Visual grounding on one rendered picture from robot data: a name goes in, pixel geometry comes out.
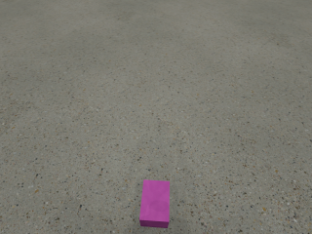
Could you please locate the carton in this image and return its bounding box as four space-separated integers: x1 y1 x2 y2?
139 179 170 228

